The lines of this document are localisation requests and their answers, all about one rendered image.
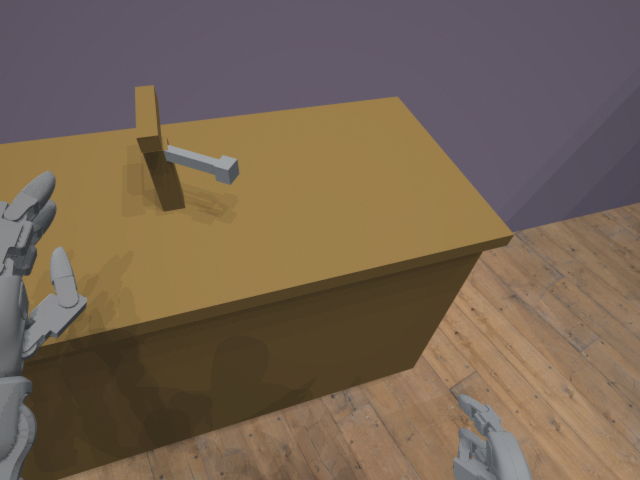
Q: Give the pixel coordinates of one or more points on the left robot hand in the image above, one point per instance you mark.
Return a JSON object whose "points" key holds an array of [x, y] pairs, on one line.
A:
{"points": [[22, 225]]}

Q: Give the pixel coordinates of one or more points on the robot left forearm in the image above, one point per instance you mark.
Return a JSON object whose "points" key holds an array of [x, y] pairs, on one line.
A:
{"points": [[18, 426]]}

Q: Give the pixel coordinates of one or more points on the right robot hand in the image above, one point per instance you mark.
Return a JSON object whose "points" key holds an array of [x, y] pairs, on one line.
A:
{"points": [[499, 458]]}

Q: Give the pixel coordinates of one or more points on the counter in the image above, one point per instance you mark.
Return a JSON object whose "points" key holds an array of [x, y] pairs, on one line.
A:
{"points": [[329, 262]]}

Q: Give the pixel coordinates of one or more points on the tap lever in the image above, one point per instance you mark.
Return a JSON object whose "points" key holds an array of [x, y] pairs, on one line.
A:
{"points": [[225, 169]]}

